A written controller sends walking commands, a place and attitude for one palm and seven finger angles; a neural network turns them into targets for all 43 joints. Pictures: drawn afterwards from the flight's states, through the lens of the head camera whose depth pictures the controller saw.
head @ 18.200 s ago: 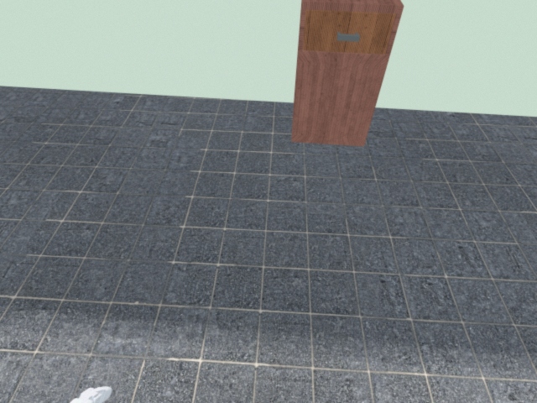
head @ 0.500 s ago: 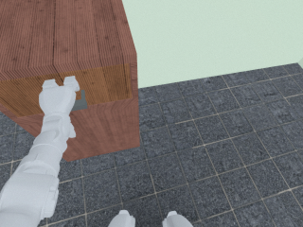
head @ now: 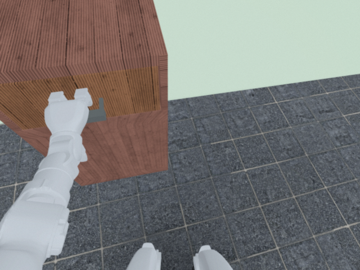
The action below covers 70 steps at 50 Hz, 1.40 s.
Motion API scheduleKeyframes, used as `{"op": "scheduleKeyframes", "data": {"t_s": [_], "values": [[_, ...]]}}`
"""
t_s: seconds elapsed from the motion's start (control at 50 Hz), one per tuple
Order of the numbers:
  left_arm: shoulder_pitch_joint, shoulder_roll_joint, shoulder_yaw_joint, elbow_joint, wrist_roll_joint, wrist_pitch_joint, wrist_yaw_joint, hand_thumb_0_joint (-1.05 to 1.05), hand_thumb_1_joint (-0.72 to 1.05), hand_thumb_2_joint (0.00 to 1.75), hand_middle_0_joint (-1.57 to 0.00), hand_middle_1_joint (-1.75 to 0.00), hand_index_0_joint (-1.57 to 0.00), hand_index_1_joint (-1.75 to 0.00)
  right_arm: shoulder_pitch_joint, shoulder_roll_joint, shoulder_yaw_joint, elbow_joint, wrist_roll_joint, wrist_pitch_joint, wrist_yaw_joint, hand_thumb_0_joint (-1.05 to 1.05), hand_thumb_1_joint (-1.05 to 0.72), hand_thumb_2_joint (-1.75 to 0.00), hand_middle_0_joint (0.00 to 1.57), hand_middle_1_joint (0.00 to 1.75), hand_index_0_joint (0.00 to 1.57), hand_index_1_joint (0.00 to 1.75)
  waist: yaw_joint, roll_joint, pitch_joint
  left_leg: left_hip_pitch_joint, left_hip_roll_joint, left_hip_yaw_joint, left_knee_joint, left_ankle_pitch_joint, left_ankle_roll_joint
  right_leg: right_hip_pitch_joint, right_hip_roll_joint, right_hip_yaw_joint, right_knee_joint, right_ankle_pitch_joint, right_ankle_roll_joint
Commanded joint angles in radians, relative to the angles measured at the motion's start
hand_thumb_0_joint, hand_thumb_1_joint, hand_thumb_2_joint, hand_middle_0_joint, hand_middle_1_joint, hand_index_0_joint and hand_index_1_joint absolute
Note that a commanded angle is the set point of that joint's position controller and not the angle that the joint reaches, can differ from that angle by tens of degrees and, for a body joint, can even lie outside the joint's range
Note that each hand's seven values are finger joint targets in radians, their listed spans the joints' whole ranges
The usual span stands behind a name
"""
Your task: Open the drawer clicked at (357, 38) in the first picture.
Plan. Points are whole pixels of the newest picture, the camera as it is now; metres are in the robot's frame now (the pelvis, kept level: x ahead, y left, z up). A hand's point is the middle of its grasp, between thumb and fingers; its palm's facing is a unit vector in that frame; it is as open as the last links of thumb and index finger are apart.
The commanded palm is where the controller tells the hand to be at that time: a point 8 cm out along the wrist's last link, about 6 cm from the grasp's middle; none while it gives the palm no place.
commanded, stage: lower the fingers behind the handle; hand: left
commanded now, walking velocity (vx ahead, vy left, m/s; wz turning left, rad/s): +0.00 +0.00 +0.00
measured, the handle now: (84, 110) +0.51 +0.24 -0.03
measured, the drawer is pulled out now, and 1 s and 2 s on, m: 0.00 0.00 0.00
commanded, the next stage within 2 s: lift the fingers back up to retry in 0.74 s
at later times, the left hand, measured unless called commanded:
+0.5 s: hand (78, 123) +0.46 +0.25 -0.02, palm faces -0.02 +0.03 -1.00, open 13.9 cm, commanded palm +0.45 +0.23 +0.00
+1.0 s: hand (77, 125) +0.46 +0.25 -0.02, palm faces -0.04 -0.01 -1.00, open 13.9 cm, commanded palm +0.45 +0.23 +0.03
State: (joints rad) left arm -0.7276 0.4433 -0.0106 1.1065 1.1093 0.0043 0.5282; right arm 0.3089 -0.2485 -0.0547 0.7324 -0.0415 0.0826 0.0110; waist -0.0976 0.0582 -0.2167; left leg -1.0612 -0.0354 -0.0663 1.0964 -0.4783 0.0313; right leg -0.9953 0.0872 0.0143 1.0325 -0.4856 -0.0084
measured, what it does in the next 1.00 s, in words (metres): stands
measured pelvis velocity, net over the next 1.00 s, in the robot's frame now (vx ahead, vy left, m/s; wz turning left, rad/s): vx -0.03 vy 0.00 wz -0.01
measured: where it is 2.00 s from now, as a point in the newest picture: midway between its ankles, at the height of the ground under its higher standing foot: outside the picture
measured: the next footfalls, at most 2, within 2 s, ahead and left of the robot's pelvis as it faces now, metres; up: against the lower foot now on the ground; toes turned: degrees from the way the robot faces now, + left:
none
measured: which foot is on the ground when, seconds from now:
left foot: down 0.00-1.00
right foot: down 0.00-1.00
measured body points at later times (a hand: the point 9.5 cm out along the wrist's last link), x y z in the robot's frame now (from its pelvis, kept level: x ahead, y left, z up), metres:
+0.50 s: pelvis -0.03 +0.00 -0.03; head +0.10 +0.01 +0.41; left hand +0.46 +0.24 +0.03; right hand -0.01 -0.27 -0.15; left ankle +0.01 +0.10 -0.66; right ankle -0.01 -0.12 -0.66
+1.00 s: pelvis -0.03 +0.00 -0.02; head +0.10 +0.00 +0.41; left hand +0.46 +0.24 +0.03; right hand -0.01 -0.27 -0.15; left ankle +0.01 +0.10 -0.66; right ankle -0.01 -0.12 -0.66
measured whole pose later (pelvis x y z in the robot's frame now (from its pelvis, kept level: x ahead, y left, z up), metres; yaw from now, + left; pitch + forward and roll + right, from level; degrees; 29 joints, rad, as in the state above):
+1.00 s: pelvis -0.03 +0.00 -0.02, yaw +0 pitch +27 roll -3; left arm -0.86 0.53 -0.02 1.13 1.06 0.05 0.41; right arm 0.33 -0.25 0.00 0.70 -0.01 0.05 -0.02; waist -0.13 0.07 -0.20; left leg -1.20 -0.03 -0.06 1.20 -0.46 0.03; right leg -1.14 0.09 0.01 1.15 -0.48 -0.01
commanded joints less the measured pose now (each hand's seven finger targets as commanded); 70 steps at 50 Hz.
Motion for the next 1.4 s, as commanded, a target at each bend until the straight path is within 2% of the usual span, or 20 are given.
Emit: {"op": "scheduleKeyframes", "data": {"t_s": [0.0, 0.1, 0.12, 0.26, 0.3, 0.5, 0.56, 0.62, 0.64, 0.78, 0.8, 0.86, 0.9, 0.92, 1.04, 1.12, 1.22, 1.26, 1.3, 1.38], "values": [[-0.366, 0.201, 0.045, -0.091, -0.017, 0.043, 0.025, 0.0, -0.5, 0.3, -0.3, -1.2, -0.3, -1.2, 0.137, -0.164, -0.047, -0.044, 0.003, -0.013, -0.004, 0.0, -0.9, -0.9, 0.2, 0.3, 0.2, 0.3, -0.045, 0.02, -0.408, 0.361, 0.02, 0.026, -0.097, 0.369, 0.009, 0.121, -0.012, -0.042, -0.117, 0.317, -0.028], [-0.395, 0.18, -0.002, -0.003, -0.026, 0.092, -0.009, 0.0, -0.5, 0.3, -0.3, -1.2, -0.3, -1.2, 0.129, -0.166, -0.031, -0.046, 0.01, -0.012, -0.009, 0.0, -0.9, -0.9, 0.2, 0.3, 0.2, 0.3, -0.071, 0.004, -0.322, 0.294, 0.018, 0.028, -0.103, 0.276, 0.017, 0.087, -0.014, -0.044, -0.128, 0.243, -0.024], [-0.382, 0.216, 0.024, 0.012, -0.029, 0.096, -0.018, 0.0, -0.5, 0.3, -0.3, -1.2, -0.3, -1.2, 0.131, -0.17, -0.026, -0.047, 0.011, -0.013, -0.011, 0.0, -0.9, -0.9, 0.2, 0.3, 0.2, 0.3, -0.061, -0.012, -0.323, 0.277, 0.018, 0.027, -0.101, 0.264, 0.018, 0.092, -0.015, -0.043, -0.122, 0.235, -0.024], [-0.355, 0.156, -0.03, 0.046, -0.039, 0.059, -0.083, 0.0, -0.5, 0.3, -0.3, -1.2, -0.3, -1.2, 0.133, -0.165, -0.018, -0.068, 0.013, -0.026, -0.021, 0.0, -0.9, -0.9, 0.2, 0.3, 0.2, 0.3, -0.079, -0.038, -0.286, 0.206, 0.02, 0.029, -0.07, 0.203, 0.025, 0.038, -0.016, -0.044, -0.099, 0.187, -0.023], [-0.351, 0.185, -0.015, 0.064, -0.037, 0.049, -0.093, 0.0, -0.5, 0.3, -0.3, -1.2, -0.3, -1.2, 0.135, -0.169, -0.014, -0.07, 0.016, -0.03, -0.023, 0.0, -0.9, -0.9, 0.2, 0.3, 0.2, 0.3, -0.078, -0.059, -0.267, 0.157, 0.02, 0.026, -0.055, 0.168, 0.028, 0.018, -0.017, -0.041, -0.085, 0.158, -0.022], [-0.434, 0.202, -0.024, 0.029, -0.046, 0.063, -0.1, 0.0, -0.5, 0.3, -0.3, -1.2, -0.3, -1.2, 0.156, -0.175, -0.014, -0.075, 0.024, -0.044, -0.028, 0.0, -0.9, -0.9, 0.2, 0.3, 0.2, 0.3, -0.088, -0.011, -0.333, 0.157, 0.023, 0.016, -0.034, 0.114, 0.025, -0.041, -0.018, -0.046, -0.054, 0.096, -0.022], [-0.452, 0.214, -0.026, 0.041, -0.054, 0.078, -0.107, 0.0, -0.5, 0.3, -0.3, -1.2, -0.3, -1.2, 0.154, -0.177, -0.008, -0.073, 0.03, -0.046, -0.034, 0.0, -0.9, -0.9, 0.2, 0.3, 0.2, 0.3, -0.1, -0.041, -0.309, 0.123, 0.022, 0.02, -0.033, 0.085, 0.03, -0.029, -0.02, -0.041, -0.065, 0.081, -0.016], [-0.446, 0.259, 0.003, 0.025, -0.06, 0.074, -0.118, 0.0, -0.5, 0.3, -0.3, -1.2, -0.3, -1.2, 0.158, -0.178, -0.004, -0.074, 0.031, -0.048, -0.037, 0.0, -0.9, -0.9, 0.2, 0.3, 0.2, 0.3, -0.077, -0.013, -0.361, 0.137, 0.02, 0.02, -0.034, 0.101, 0.029, -0.005, -0.021, -0.04, -0.054, 0.094, -0.019], [-0.428, 0.229, -0.017, 0.04, -0.067, 0.078, -0.125, 0.0, -0.5, 0.3, -0.3, -1.2, -0.3, -1.2, 0.156, -0.175, -0.002, -0.079, 0.032, -0.049, -0.037, 0.0, -0.9, -0.9, 0.2, 0.3, 0.2, 0.3, -0.082, -0.025, -0.343, 0.128, 0.018, 0.023, -0.037, 0.087, 0.03, -0.001, -0.019, -0.039, -0.063, 0.083, -0.017], [-0.422, 0.225, -0.02, 0.034, -0.057, 0.051, -0.139, 0.0, -0.5, 0.3, -0.3, -1.2, -0.3, -1.2, 0.15, -0.171, 0.0, -0.08, 0.034, -0.057, -0.042, 0.0, -0.9, -0.9, 0.2, 0.3, 0.2, 0.3, -0.089, -0.04, -0.291, 0.101, 0.02, 0.025, -0.031, 0.065, 0.033, -0.025, -0.02, -0.036, -0.068, 0.066, -0.017], [-0.432, 0.257, -0.002, 0.019, -0.051, 0.042, -0.137, 0.0, -0.5, 0.3, -0.3, -1.2, -0.3, -1.2, 0.155, -0.175, 0.002, -0.078, 0.032, -0.058, -0.044, 0.0, -0.9, -0.9, 0.2, 0.3, 0.2, 0.3, -0.084, -0.034, -0.303, 0.098, 0.022, 0.024, -0.03, 0.072, 0.032, -0.019, -0.021, -0.038, -0.06, 0.073, -0.017], [-0.448, 0.251, -0.006, -0.031, -0.05, 0.036, -0.128, 0.0, -0.5, 0.3, -0.3, -1.2, -0.3, -1.2, 0.155, -0.172, -0.004, -0.085, 0.033, -0.058, -0.044, 0.0, -0.9, -0.9, 0.2, 0.3, 0.2, 0.3, -0.077, -0.003, -0.338, 0.147, 0.021, 0.023, -0.043, 0.082, 0.029, -0.012, -0.02, -0.037, -0.071, 0.075, -0.018], [-0.465, 0.295, 0.028, -0.088, -0.052, 0.032, -0.118, 0.0, -0.5, 0.3, -0.3, -1.2, -0.3, -1.2, 0.164, -0.174, -0.008, -0.085, 0.033, -0.055, -0.044, 0.0, -0.9, -0.9, 0.2, 0.3, 0.2, 0.3, -0.059, 0.033, -0.403, 0.206, 0.022, 0.022, -0.057, 0.134, 0.026, 0.029, -0.018, -0.036, -0.074, 0.113, -0.02], [-0.457, 0.274, 0.017, -0.104, -0.053, 0.034, -0.116, 0.0, -0.5, 0.3, -0.3, -1.2, -0.3, -1.2, 0.168, -0.17, -0.01, -0.088, 0.033, -0.052, -0.043, 0.0, -0.9, -0.9, 0.2, 0.3, 0.2, 0.3, -0.057, 0.041, -0.425, 0.249, 0.024, 0.018, -0.067, 0.166, 0.024, 0.041, -0.015, -0.042, -0.081, 0.134, -0.022], [-0.504, 0.3, 0.04, -0.171, -0.055, 0.037, -0.086, 0.0, -0.5, 0.3, -0.3, -1.2, -0.3, -1.2, 0.169, -0.167, -0.016, -0.068, 0.034, -0.045, -0.049, 0.0, -0.9, -0.9, 0.2, 0.3, 0.2, 0.3, -0.063, 0.037, -0.406, 0.331, 0.029, 0.014, -0.117, 0.204, 0.023, 0.089, -0.013, -0.041, -0.14, 0.159, -0.018], [-0.487, 0.323, 0.069, -0.212, -0.048, 0.021, -0.067, 0.0, -0.5, 0.3, -0.3, -1.2, -0.3, -1.2, 0.172, -0.165, -0.022, -0.059, 0.029, -0.041, -0.05, 0.0, -0.9, -0.9, 0.2, 0.3, 0.2, 0.3, -0.045, 0.066, -0.437, 0.41, 0.028, 0.017, -0.144, 0.29, 0.019, 0.143, -0.011, -0.04, -0.165, 0.226, -0.023], [-0.423, 0.281, 0.067, -0.264, -0.039, 0.015, -0.046, 0.0, -0.5, 0.3, -0.3, -1.2, -0.3, -1.2, 0.169, -0.159, -0.035, -0.052, 0.02, -0.03, -0.036, 0.0, -0.9, -0.9, 0.2, 0.3, 0.2, 0.3, -0.016, 0.134, -0.445, 0.542, 0.033, 0.019, -0.178, 0.458, 0.0, 0.18, -0.003, -0.055, -0.19, 0.323, -0.032], [-0.401, 0.243, 0.044, -0.228, -0.045, 0.036, -0.044, 0.0, -0.5, 0.3, -0.3, -1.2, -0.3, -1.2, 0.17, -0.158, -0.037, -0.048, 0.022, -0.022, -0.033, 0.0, -0.9, -0.9, 0.2, 0.3, 0.2, 0.3, -0.03, 0.082, -0.389, 0.528, 0.032, 0.026, -0.196, 0.461, 0.005, 0.211, -0.003, -0.056, -0.216, 0.346, -0.027], [-0.373, 0.264, 0.065, -0.259, -0.05, 0.046, -0.05, 0.0, -0.5, 0.3, -0.3, -1.2, -0.3, -1.2, 0.165, -0.16, -0.04, -0.059, 0.024, -0.014, -0.03, 0.0, -0.9, -0.9, 0.2, 0.3, 0.2, 0.3, -0.007, 0.079, -0.423, 0.56, 0.03, 0.03, -0.215, 0.516, 0.002, 0.27, -0.004, -0.054, -0.223, 0.398, -0.029], [-0.351, 0.232, 0.055, -0.327, -0.063, 0.043, -0.06, 0.0, -0.5, 0.3, -0.3, -1.2, -0.3, -1.2, 0.151, -0.157, -0.049, -0.066, 0.024, -0.002, -0.027, 0.0, -0.9, -0.9, 0.2, 0.3, 0.2, 0.3, -0.003, 0.089, -0.423, 0.636, 0.033, 0.032, -0.241, 0.628, -0.002, 0.328, -0.005, -0.051, -0.251, 0.481, -0.029]]}}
